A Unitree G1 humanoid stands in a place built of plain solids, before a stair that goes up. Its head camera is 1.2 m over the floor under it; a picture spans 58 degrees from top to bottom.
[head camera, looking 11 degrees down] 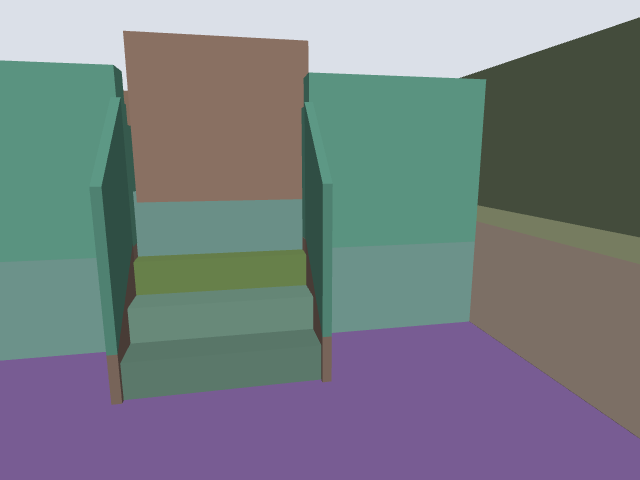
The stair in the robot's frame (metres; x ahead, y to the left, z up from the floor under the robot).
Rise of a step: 0.20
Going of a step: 0.23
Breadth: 1.01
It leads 12 degrees to the left of straight ahead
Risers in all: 3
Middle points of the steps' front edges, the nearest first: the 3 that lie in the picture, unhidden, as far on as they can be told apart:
2.07 0.49 0.20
2.30 0.53 0.40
2.53 0.58 0.60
